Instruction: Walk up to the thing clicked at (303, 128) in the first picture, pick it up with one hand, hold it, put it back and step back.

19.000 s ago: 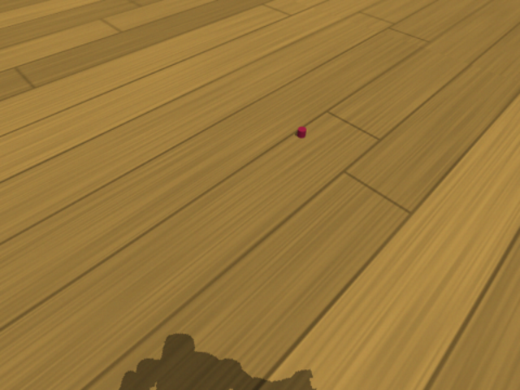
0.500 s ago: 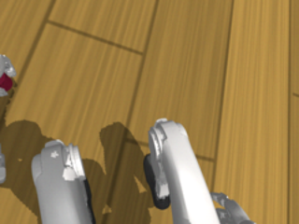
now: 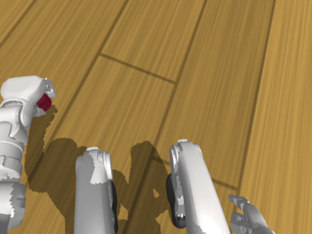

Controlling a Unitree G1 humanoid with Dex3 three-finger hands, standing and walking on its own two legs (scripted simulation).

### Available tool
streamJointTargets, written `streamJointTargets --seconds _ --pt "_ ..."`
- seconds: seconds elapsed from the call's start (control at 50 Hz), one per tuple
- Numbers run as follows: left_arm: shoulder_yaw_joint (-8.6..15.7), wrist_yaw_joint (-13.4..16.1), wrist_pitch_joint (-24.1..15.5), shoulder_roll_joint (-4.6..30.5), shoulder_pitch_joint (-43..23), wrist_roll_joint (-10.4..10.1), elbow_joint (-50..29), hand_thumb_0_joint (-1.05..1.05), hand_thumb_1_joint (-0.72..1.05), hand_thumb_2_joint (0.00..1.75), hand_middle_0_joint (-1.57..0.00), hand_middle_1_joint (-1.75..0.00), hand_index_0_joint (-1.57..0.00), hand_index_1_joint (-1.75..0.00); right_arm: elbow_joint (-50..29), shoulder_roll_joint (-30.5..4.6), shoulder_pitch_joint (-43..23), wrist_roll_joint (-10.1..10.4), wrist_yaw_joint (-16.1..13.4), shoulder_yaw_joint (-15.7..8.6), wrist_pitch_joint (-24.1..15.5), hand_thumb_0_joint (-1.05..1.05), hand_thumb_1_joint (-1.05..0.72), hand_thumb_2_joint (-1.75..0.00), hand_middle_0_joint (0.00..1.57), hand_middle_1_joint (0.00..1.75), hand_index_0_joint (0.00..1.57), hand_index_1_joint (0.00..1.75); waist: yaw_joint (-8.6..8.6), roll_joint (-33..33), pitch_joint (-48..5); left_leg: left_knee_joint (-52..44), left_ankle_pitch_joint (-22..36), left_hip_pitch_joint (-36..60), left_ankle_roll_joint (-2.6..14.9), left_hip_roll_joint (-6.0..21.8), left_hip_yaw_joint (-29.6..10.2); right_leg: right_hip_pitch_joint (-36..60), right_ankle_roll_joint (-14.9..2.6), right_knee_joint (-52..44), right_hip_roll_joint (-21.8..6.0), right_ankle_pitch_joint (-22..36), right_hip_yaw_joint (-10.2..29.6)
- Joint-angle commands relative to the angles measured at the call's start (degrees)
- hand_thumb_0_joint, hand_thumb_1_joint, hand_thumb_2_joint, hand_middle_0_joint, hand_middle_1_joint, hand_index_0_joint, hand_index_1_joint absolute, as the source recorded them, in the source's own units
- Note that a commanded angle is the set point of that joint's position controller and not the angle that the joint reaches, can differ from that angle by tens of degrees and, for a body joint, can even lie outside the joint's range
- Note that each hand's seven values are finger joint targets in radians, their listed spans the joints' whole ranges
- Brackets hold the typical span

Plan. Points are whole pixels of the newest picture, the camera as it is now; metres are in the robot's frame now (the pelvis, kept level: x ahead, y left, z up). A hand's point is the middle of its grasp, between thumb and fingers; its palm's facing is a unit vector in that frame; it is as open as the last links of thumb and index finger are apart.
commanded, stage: lift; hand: left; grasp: from above
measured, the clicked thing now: (38, 100) +0.46 +0.29 -0.12
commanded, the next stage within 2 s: hold in 1.04 s
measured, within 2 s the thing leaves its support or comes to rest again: neither
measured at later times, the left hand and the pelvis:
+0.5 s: hand out of the picture +0.36 +0.27 +0.12, palm faces -0.43 -0.10 -0.90, open 6.8 cm; pelvis +0.02 +0.00 +0.19, yaw +3 degrees
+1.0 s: hand out of the picture +0.37 +0.25 +0.23, palm faces -0.44 -0.10 -0.89, open 6.8 cm; pelvis +0.06 +0.00 +0.30, yaw +4 degrees
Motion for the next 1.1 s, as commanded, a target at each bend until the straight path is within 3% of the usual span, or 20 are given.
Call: streamJointTargets --seconds 0.0,0.24,0.28,0.32,0.38,0.46,0.56,0.62,0.68,0.76,0.86,0.92,0.98,1.0,1.08 --pt "4.3 1.0 1.2 14.1 -14.0 -1.8 -16.0 0.0 0.72 0.33 -0.88 -0.69 -1.02 -0.54 -3.6 -11.9 7.8 1.2 -1.9 -5.3 -0.6 0.0 -0.9 -0.9 0.2 0.3 0.2 0.3 0.69 11.1 -38.3 -21.8 3.4 37.3 1.97 -1.0 2.0 21.0 -4.81 -17.5 1.9 8.7 -4.0" --pt "1.7 -0.7 5.0 8.8 -3.9 -4.2 -27.7 0.0 0.74 0.33 -0.91 -0.64 -1.05 -0.51 -3.5 -9.3 3.6 2.8 -5.2 -4.6 -1.3 0.0 -0.9 -0.9 0.2 0.3 0.2 0.3 1.58 8.8 -31.7 -39.4 2.0 53.2 1.48 -0.3 2.3 37.2 -4.26 -34.4 1.8 7.8 -2.2" --pt "1.2 -0.2 5.5 7.2 0.9 -4.3 -26.2 0.0 0.74 0.32 -0.91 -0.65 -1.04 -0.52 -3.2 -8.6 2.6 3.0 -5.8 -4.4 -1.7 0.0 -0.9 -0.9 0.2 0.3 0.2 0.3 2.17 6.7 -28.6 -42.2 1.6 54.8 1.46 -0.5 2.6 40.2 -4.25 -37.8 1.9 7.2 -1.9" --pt "0.5 0.0 5.4 6.3 0.9 -4.1 -26.7 0.0 0.74 0.32 -0.91 -0.65 -1.04 -0.52 -2.9 -8.2 2.5 3.2 -6.3 -4.1 -2.3 0.0 -0.9 -0.9 0.2 0.3 0.2 0.3 1.59 6.2 -26.8 -44.7 2.1 56.7 1.44 -0.6 2.9 43.4 -4.23 -40.7 1.9 7.5 -1.3" --pt "0.6 1.0 5.4 5.9 2.6 -4.1 -25.1 0.0 0.73 0.32 -0.92 -0.64 -1.04 -0.51 -2.5 -7.6 2.2 3.5 -7.0 -4.0 -3.2 0.0 -0.9 -0.9 0.2 0.3 0.2 0.3 2.06 3.9 -23.8 -48.4 3.0 60.0 1.47 -0.9 3.6 48.2 -4.28 -46.0 1.8 7.2 -0.4" --pt "-1.5 2.3 5.4 2.6 4.6 -3.9 -22.8 0.0 0.75 0.32 -0.93 -0.65 -1.05 -0.52 -1.7 -7.1 2.3 3.7 -7.5 -4.0 -4.4 0.0 -0.9 -0.9 0.2 0.3 0.2 0.3 2.23 3.1 -20.2 -54.0 3.8 64.6 1.17 -0.9 3.3 53.2 -4.24 -51.5 1.9 7.6 0.3" --pt "-3.1 3.6 5.7 0.4 4.7 -3.0 -19.7 0.0 0.73 0.31 -0.91 -0.66 -1.04 -0.53 -0.6 -6.6 3.8 3.9 -7.7 -4.3 -5.1 0.0 -0.9 -0.9 0.2 0.3 0.2 0.3 2.64 2.7 -20.0 -58.3 12.3 71.5 0.89 -0.9 4.5 61.3 -4.2 -57.1 2.0 14.6 0.9" --pt "-2.7 4.6 6.0 0.7 3.9 -2.7 -18.9 0.0 0.73 0.3 -0.92 -0.66 -1.05 -0.52 -0.3 -6.8 4.5 4.0 -8.0 -4.5 -5.3 0.0 -0.9 -0.9 0.2 0.3 0.2 0.3 3.08 3.1 -19.3 -62.0 14.6 75.5 0.73 -1.0 5.0 65.2 -4.13 -60.6 2.2 16.8 1.1" --pt "-4.3 5.3 6.2 -1.3 2.9 -2.5 -16.6 0.0 0.75 0.33 -0.94 -0.65 -1.06 -0.52 0.2 -6.5 5.3 3.9 -8.0 -4.4 -5.5 0.0 -0.9 -0.9 0.2 0.3 0.2 0.3 2.69 1.7 -18.0 -64.8 17.1 78.6 0.75 -1.3 5.3 68.5 -3.98 -63.5 2.4 19.2 1.0" --pt "-4.8 6.0 6.8 -1.7 3.1 -2.4 -14.2 0.0 0.73 0.34 -0.94 -0.62 -1.06 -0.51 0.7 -6.3 6.1 4.0 -8.0 -4.6 -5.4 0.0 -0.9 -0.9 0.2 0.3 0.2 0.3 3.38 0.9 -16.2 -68.2 20.6 82.3 0.78 -1.6 5.9 73.3 -3.68 -67.6 2.3 22.5 1.6" --pt "-4.7 6.2 7.2 -2.2 4.3 -2.8 -12.6 0.0 0.74 0.33 -0.94 -0.62 -1.06 -0.5 0.1 -6.4 5.5 4.1 -7.7 -4.8 -5.3 0.0 -0.9 -0.9 0.2 0.3 0.2 0.3 4.03 0.2 -13.4 -73.0 20.0 85.7 0.76 -2.1 6.4 77.9 -3.45 -72.7 1.9 21.8 2.0" --pt "-6.1 5.7 7.4 -3.9 4.8 -2.7 -13.1 0.0 0.72 0.34 -0.94 -0.62 -1.05 -0.5 -0.1 -6.2 5.2 4.2 -7.5 -4.9 -5.1 0.0 -0.9 -0.9 0.2 0.3 0.2 0.3 4.0 0.3 -12.3 -75.6 21.0 88.3 0.61 -2.0 6.3 79.6 -3.54 -74.7 2.0 22.8 1.9" --pt "-4.4 6.0 6.9 -1.4 3.1 -2.8 -15.0 0.0 0.72 0.35 -0.94 -0.62 -1.05 -0.51 -0.2 -6.4 4.8 4.2 -7.6 -5.1 -5.1 0.0 -0.9 -0.9 0.2 0.3 0.2 0.3 4.7 1.3 -12.8 -77.9 21.4 91.2 0.47 -2.1 6.5 81.9 -3.48 -76.8 1.9 22.9 1.9" --pt "-5.4 5.9 6.9 -3.0 3.5 -2.8 -14.7 0.0 0.71 0.37 -0.94 -0.63 -1.05 -0.52 -0.1 -6.0 4.7 4.2 -7.6 -4.9 -5.1 0.0 -0.9 -0.9 0.2 0.3 0.2 0.3 4.31 0.6 -12.2 -78.4 21.6 91.4 0.54 -2.1 6.5 82.1 -3.45 -77.4 2.0 23.2 2.0" --pt "-5.1 6.2 6.9 -2.4 3.0 -2.8 -14.4 0.0 0.74 0.37 -0.96 -0.63 -1.07 -0.52 0.2 -6.3 4.5 4.2 -7.6 -5.2 -5.0 0.0 -0.9 -0.9 0.2 0.3 0.2 0.3 4.62 -0.1 -12.3 -80.0 24.2 94.1 0.62 -2.3 7.2 85.2 -3.19 -79.5 1.8 25.8 2.3"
